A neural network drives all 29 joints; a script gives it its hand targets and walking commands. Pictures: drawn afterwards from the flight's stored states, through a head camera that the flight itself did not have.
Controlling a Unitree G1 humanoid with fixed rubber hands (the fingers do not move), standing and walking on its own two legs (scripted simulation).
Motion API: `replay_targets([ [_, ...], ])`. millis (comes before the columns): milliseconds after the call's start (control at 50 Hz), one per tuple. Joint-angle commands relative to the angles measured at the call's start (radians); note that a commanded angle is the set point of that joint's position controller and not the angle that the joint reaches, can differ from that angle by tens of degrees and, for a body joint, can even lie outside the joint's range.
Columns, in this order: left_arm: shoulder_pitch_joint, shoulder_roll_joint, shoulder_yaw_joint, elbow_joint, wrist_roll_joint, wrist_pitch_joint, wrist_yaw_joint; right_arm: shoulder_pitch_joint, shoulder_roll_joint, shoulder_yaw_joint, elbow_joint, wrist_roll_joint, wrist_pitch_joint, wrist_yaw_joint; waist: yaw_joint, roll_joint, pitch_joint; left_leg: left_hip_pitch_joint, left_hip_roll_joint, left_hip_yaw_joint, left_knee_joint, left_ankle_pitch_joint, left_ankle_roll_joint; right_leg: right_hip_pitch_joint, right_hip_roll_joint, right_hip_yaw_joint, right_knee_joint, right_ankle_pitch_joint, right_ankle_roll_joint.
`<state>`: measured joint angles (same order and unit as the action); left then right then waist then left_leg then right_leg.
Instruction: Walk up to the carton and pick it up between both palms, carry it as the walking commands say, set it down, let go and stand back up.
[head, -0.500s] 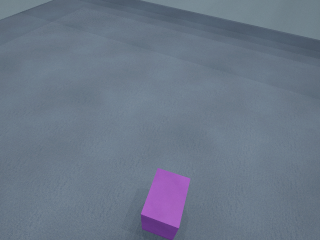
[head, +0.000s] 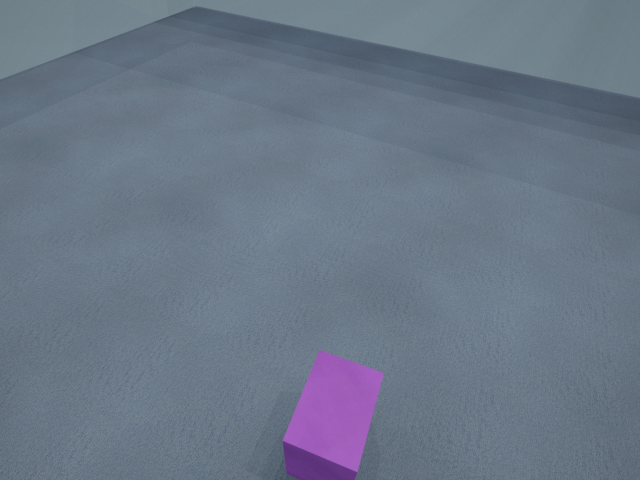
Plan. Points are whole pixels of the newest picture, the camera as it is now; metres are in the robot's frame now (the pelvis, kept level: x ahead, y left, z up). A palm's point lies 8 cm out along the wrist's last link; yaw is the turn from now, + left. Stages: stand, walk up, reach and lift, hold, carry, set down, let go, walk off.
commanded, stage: walk up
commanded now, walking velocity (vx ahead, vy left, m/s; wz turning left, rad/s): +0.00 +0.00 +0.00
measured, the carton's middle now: (333, 425) +0.41 -0.05 -0.63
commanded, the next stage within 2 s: none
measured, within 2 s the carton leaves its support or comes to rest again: neither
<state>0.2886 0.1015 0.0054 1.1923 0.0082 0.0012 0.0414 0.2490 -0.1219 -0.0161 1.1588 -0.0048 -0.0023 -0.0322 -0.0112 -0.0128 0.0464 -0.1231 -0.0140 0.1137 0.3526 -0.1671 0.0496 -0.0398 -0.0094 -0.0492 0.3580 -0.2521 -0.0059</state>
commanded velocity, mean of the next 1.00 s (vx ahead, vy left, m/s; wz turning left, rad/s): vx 0.00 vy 0.01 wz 0.00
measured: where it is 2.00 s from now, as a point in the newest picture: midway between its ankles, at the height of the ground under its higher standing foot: outside the picture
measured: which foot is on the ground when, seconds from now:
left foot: down 0.00-1.00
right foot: down 0.00-1.00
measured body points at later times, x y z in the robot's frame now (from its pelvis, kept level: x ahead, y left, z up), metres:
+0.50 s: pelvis +0.01 -0.02 +0.00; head +0.03 -0.03 +0.45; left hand -0.02 +0.17 -0.16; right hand -0.01 -0.22 -0.17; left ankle +0.02 +0.09 -0.75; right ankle -0.03 -0.11 -0.75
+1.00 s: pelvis +0.05 -0.04 +0.00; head +0.07 -0.04 +0.45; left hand +0.03 +0.17 -0.16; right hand +0.05 -0.25 -0.17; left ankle +0.02 +0.09 -0.75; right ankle -0.03 -0.11 -0.75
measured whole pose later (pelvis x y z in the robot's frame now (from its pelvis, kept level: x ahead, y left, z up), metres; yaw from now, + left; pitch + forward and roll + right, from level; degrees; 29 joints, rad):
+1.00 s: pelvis +0.05 -0.04 +0.00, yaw +1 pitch -1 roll +2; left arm 0.29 0.10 0.01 1.16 0.00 -0.02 0.06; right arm 0.24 -0.11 -0.02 1.18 -0.01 -0.01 -0.05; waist 0.00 -0.01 0.05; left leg -0.12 0.01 0.09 0.37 -0.24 -0.01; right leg -0.03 0.02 -0.07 0.36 -0.33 -0.05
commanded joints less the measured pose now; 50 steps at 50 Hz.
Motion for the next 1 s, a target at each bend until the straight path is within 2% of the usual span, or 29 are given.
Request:
replay_targets([
  [0, 0.085, 0.078, 0.006, -0.015, 0.001, -0.012, 0.002, 0.058, -0.098, -0.018, -0.004, -0.002, -0.001, -0.004, -0.001, 0.041, 0.087, -0.004, 0.148, -0.183, -0.108, -0.05, -0.004, -0.183, -0.088, 0.091, -0.093, 0.037, -0.007],
  [20, 0.1, 0.066, 0.007, -0.011, 0.004, -0.011, 0.004, 0.044, -0.076, -0.016, -0.006, -0.002, 0.0, -0.003, 0.002, 0.051, 0.114, -0.013, 0.148, -0.159, -0.113, -0.057, -0.005, -0.197, -0.09, 0.097, -0.091, 0.039, -0.011],
  [120, 0.126, 0.061, 0.011, -0.003, 0.007, -0.022, 0.01, 0.072, -0.057, -0.015, 0.008, -0.003, -0.001, -0.007, 0.001, -0.04, 0.068, 0.027, 0.121, -0.141, -0.055, 0.032, -0.007, -0.189, -0.113, 0.123, -0.121, 0.05, -0.013],
  [200, 0.142, 0.053, 0.001, 0.002, 0.005, -0.025, 0.01, 0.067, -0.072, -0.025, 0.009, -0.001, -0.004, -0.011, 0.001, 0.012, 0.065, 0.034, 0.128, -0.141, -0.06, 0.039, -0.014, -0.201, -0.108, 0.124, -0.11, 0.052, -0.019],
  [240, 0.114, 0.069, 0.011, -0.006, 0.008, -0.026, 0.01, 0.066, -0.069, -0.021, 0.009, -0.001, -0.004, -0.007, -0.001, -0.042, 0.061, 0.024, 0.115, -0.14, -0.055, 0.041, -0.018, -0.199, -0.109, 0.122, -0.115, 0.038, -0.018],
  [280, 0.113, 0.068, 0.008, -0.011, 0.005, -0.025, 0.01, 0.057, -0.063, -0.015, 0.01, -0.002, -0.002, -0.008, 0.001, 0.011, 0.106, -0.012, 0.114, -0.135, -0.059, 0.044, -0.021, -0.198, -0.121, 0.133, -0.122, 0.041, -0.029],
  [320, 0.126, 0.06, 0.007, -0.002, 0.008, -0.025, 0.01, 0.075, -0.051, -0.012, 0.026, -0.005, -0.003, -0.01, 0.003, -0.038, 0.098, 0.007, 0.116, -0.138, -0.063, 0.058, -0.018, -0.194, -0.118, 0.122, -0.12, 0.055, -0.025],
  [340, 0.13, 0.058, 0.011, -0.01, 0.008, -0.024, 0.01, 0.071, -0.055, -0.01, 0.024, -0.005, -0.003, -0.013, 0.002, 0.025, 0.101, 0.016, 0.117, -0.136, -0.061, 0.047, -0.016, -0.203, -0.111, 0.123, -0.12, 0.071, -0.023],
  [360, 0.116, 0.067, 0.016, -0.012, 0.006, -0.028, 0.013, 0.082, -0.051, -0.008, 0.024, -0.002, -0.007, -0.012, 0.0, -0.029, 0.08, 0.012, 0.123, -0.137, -0.063, 0.066, -0.011, -0.184, -0.115, 0.111, -0.109, 0.075, -0.025],
  [400, 0.135, 0.056, 0.014, -0.017, 0.004, -0.027, 0.011, 0.07, -0.058, -0.011, 0.02, -0.002, -0.009, -0.012, 0.008, 0.023, 0.096, -0.01, 0.125, -0.141, -0.06, 0.075, -0.017, -0.159, -0.113, 0.111, -0.113, 0.117, -0.021],
  [420, 0.137, 0.055, 0.012, 0.0, 0.002, -0.028, 0.014, 0.07, -0.05, -0.007, 0.03, -0.001, -0.006, -0.012, 0.01, -0.03, 0.061, 0.029, 0.125, -0.142, -0.06, 0.079, -0.012, -0.15, -0.109, 0.113, -0.104, 0.14, -0.024],
  [440, 0.119, 0.058, 0.013, -0.016, 0.001, -0.031, 0.013, 0.086, -0.049, -0.006, 0.028, -0.001, -0.01, -0.013, 0.007, -0.014, 0.054, 0.015, 0.126, -0.135, -0.056, 0.095, -0.018, -0.147, -0.117, 0.111, -0.098, 0.136, -0.031],
  [480, 0.097, 0.07, 0.017, -0.016, 0.0, -0.032, 0.012, 0.09, -0.067, -0.014, 0.03, -0.001, -0.015, -0.015, 0.005, -0.033, 0.01, 0.043, 0.134, -0.153, -0.057, 0.131, -0.01, -0.126, -0.118, 0.098, -0.086, 0.148, -0.033],
  [520, 0.122, 0.057, 0.016, -0.022, -0.009, -0.034, 0.013, 0.1, -0.052, -0.005, 0.037, -0.003, -0.015, -0.016, 0.005, 0.005, 0.031, 0.036, 0.129, -0.14, -0.041, 0.195, -0.018, -0.108, -0.119, 0.109, -0.082, 0.256, -0.029],
  [540, 0.116, 0.067, 0.021, -0.023, -0.006, -0.031, 0.014, 0.094, -0.047, -0.001, 0.035, -0.003, -0.019, -0.016, 0.005, 0.025, 0.022, 0.033, 0.129, -0.136, -0.043, 0.21, -0.015, -0.091, -0.121, 0.1, -0.073, 0.252, -0.028],
  [560, 0.102, 0.067, 0.021, -0.031, -0.007, -0.029, 0.018, 0.097, -0.05, -0.001, 0.029, 0.0, -0.02, -0.016, 0.002, 0.003, 0.017, 0.042, 0.134, -0.139, -0.044, 0.228, -0.014, -0.103, -0.119, 0.102, -0.074, 0.248, -0.031],
  [580, 0.12, 0.065, 0.015, -0.031, -0.005, -0.024, 0.013, 0.077, -0.054, -0.003, 0.022, -0.003, -0.02, -0.017, 0.001, 0.031, 0.033, 0.048, 0.13, -0.135, -0.043, 0.215, -0.023, -0.127, -0.112, 0.098, -0.07, 0.221, -0.029],
  [620, 0.114, 0.06, 0.013, -0.028, -0.005, -0.023, 0.015, 0.083, -0.058, -0.009, 0.019, -0.002, -0.013, -0.021, 0.008, -0.02, 0.048, 0.039, 0.139, -0.151, -0.05, 0.197, -0.012, -0.122, -0.111, 0.1, -0.082, 0.221, -0.035],
  [660, 0.123, 0.059, 0.014, -0.031, -0.003, -0.026, 0.017, 0.096, -0.055, -0.004, 0.027, -0.004, -0.011, -0.022, 0.01, -0.033, 0.06, 0.021, 0.134, -0.149, -0.047, 0.183, -0.014, -0.115, -0.117, 0.099, -0.091, 0.256, -0.031],
  [680, 0.115, 0.065, 0.02, -0.037, -0.004, -0.027, 0.014, 0.099, -0.046, 0.003, 0.036, -0.003, -0.011, -0.018, 0.006, -0.004, 0.054, 0.025, 0.125, -0.13, -0.041, 0.186, -0.019, -0.103, -0.119, 0.102, -0.091, 0.268, -0.033],
  [700, 0.115, 0.076, 0.019, -0.017, -0.005, -0.026, 0.015, 0.085, -0.051, 0.0, 0.028, -0.002, -0.01, -0.018, 0.006, -0.03, 0.068, 0.017, 0.121, -0.132, -0.046, 0.17, -0.021, -0.099, -0.121, 0.105, -0.085, 0.297, -0.036],
  [760, 0.116, 0.076, 0.023, -0.044, -0.012, -0.028, 0.015, 0.102, -0.057, -0.003, 0.027, -0.002, -0.018, -0.02, 0.005, 0.025, 0.033, 0.041, 0.132, -0.125, -0.038, 0.272, -0.028, -0.082, -0.113, 0.095, -0.06, 0.32, -0.032],
  [800, 0.113, 0.088, 0.023, -0.04, -0.006, -0.028, 0.018, 0.079, -0.079, -0.013, 0.008, -0.003, -0.019, -0.022, 0.007, 0.009, 0.004, 0.059, 0.132, -0.137, -0.01, 0.334, -0.015, -0.072, -0.107, 0.071, -0.04, 0.353, -0.03],
  [820, 0.101, 0.086, 0.023, -0.028, -0.005, -0.029, 0.02, 0.076, -0.073, -0.012, 0.009, -0.004, -0.015, -0.023, 0.005, -0.041, 0.016, 0.049, 0.13, -0.13, -0.001, 0.333, -0.016, -0.081, -0.11, 0.064, -0.045, 0.38, -0.03],
  [840, 0.117, 0.079, 0.021, -0.035, -0.008, -0.025, 0.017, 0.072, -0.078, -0.012, 0.011, -0.004, -0.015, -0.023, 0.015, -0.028, 0.005, 0.042, 0.131, -0.122, -0.006, 0.294, -0.022, -0.061, -0.113, 0.071, -0.058, 0.359, -0.033],
  [880, 0.115, 0.088, 0.02, -0.028, -0.006, -0.028, 0.02, 0.061, -0.076, -0.016, 0.005, -0.002, -0.013, -0.027, 0.005, 0.022, 0.028, 0.052, 0.124, -0.116, 0.009, 0.281, -0.02, -0.087, -0.121, 0.092, -0.051, 0.399, -0.035],
  [900, 0.118, 0.084, 0.017, -0.025, -0.009, -0.031, 0.022, 0.09, -0.067, -0.013, 0.012, -0.004, -0.01, -0.027, 0.003, -0.032, 0.021, 0.057, 0.128, -0.12, 0.009, 0.28, -0.015, -0.084, -0.124, 0.087, -0.047, 0.435, -0.028],
  [920, 0.126, 0.078, 0.017, -0.035, -0.011, -0.027, 0.022, 0.084, -0.065, -0.012, 0.006, -0.003, -0.01, -0.026, 0.002, -0.038, 0.027, 0.066, 0.128, -0.107, 0.009, 0.27, -0.022, -0.098, -0.122, 0.087, -0.056, 0.425, -0.037],
  [980, 0.11, 0.088, 0.017, -0.032, -0.014, -0.029, 0.023, 0.08, -0.077, -0.01, 0.003, -0.002, -0.01, -0.025, 0.003, -0.003, 0.021, 0.055, 0.123, -0.109, 0.023, 0.298, -0.026, -0.072, -0.119, 0.087, -0.044, 0.463, -0.034],
])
